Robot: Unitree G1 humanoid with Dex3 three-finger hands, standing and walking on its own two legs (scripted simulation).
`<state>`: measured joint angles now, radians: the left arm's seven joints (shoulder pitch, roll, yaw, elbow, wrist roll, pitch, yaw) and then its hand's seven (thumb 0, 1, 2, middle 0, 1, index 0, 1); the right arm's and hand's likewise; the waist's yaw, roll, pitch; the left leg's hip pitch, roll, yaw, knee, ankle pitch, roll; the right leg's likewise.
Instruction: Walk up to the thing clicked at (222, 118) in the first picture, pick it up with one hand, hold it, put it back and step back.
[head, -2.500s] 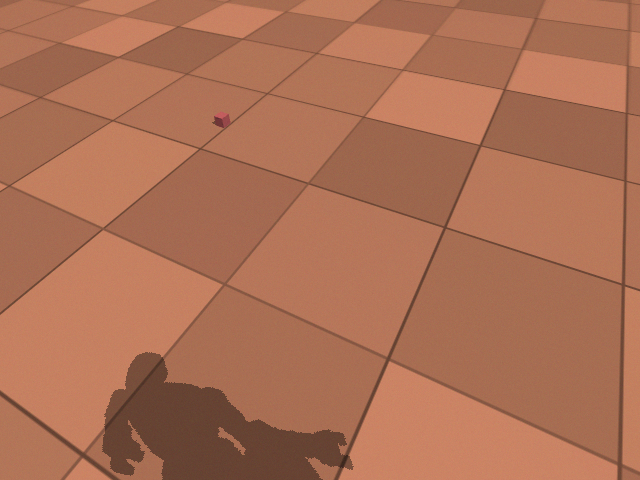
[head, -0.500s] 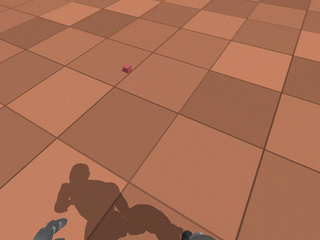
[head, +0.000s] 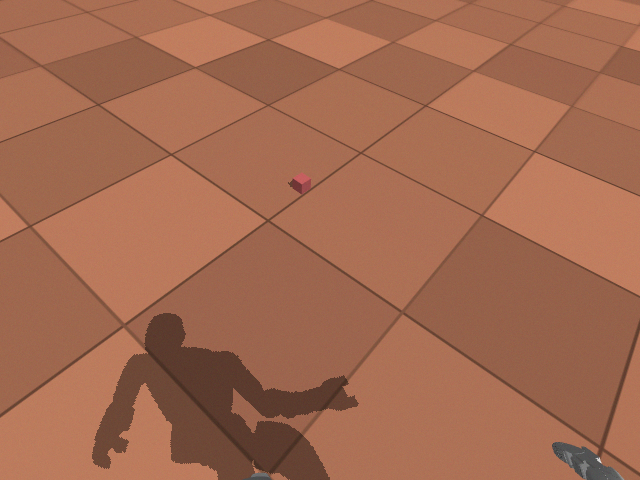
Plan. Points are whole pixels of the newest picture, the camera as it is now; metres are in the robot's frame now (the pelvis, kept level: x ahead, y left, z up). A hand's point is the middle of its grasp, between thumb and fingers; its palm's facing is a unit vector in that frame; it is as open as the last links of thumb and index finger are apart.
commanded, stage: walk up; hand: left
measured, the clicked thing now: (301, 183) +1.48 +0.13 -0.71
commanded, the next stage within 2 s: none
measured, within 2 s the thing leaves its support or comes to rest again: neither
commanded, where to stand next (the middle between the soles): +1.15 -0.13 m, yaw +0 degrees
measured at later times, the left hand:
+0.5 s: hand (221, 307) +0.41 +0.20 -0.11, palm faces -0.10 -0.92 -0.38, open 7.4 cm
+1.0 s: hand (219, 286) +0.48 +0.23 -0.15, palm faces +0.01 -0.94 -0.34, open 7.4 cm
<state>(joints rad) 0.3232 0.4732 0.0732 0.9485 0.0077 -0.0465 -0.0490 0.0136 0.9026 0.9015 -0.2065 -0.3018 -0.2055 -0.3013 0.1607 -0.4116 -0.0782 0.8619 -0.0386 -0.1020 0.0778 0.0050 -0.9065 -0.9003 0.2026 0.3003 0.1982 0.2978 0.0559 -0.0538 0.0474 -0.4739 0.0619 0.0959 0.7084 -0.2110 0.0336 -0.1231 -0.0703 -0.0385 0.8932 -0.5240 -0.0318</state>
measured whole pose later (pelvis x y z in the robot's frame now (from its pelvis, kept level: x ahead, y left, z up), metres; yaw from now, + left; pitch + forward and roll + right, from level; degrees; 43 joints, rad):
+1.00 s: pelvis +0.47 -0.05 +0.01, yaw -1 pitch -3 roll +0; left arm 0.36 0.43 0.06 0.89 0.00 -0.04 -0.04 0.01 0.90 0.90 -0.21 -0.30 -0.21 -0.30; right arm 0.20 -0.39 -0.06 0.87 -0.04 -0.08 0.06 0.01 -0.91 -0.90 0.20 0.30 0.20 0.30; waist 0.05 -0.05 0.09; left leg -0.41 0.04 0.09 0.62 -0.16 0.04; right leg -0.14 -0.02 -0.07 0.83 -0.50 -0.04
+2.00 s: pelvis +0.81 -0.11 +0.01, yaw +2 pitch -4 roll -1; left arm 0.34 0.41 0.03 0.88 0.01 -0.04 -0.02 0.01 0.90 0.90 -0.21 -0.30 -0.21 -0.30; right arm 0.22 -0.40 -0.07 0.85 -0.02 -0.08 0.06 0.01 -0.91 -0.90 0.20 0.30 0.20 0.30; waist 0.02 -0.03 0.11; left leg -0.38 0.02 0.07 0.66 -0.21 0.05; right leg -0.25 -0.04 -0.04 1.00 -0.51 -0.04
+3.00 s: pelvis +1.05 -0.11 +0.01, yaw +1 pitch -4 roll -2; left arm 0.27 0.41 0.01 0.88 0.00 -0.02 0.00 0.01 0.90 0.90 -0.21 -0.30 -0.21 -0.30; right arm 0.19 -0.36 -0.04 0.88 -0.01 -0.04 0.04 0.01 -0.91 -0.90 0.20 0.30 0.20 0.30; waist 0.02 -0.03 0.15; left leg -0.36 0.02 0.04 0.60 -0.18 0.05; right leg -0.36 -0.02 -0.01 1.00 -0.51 -0.04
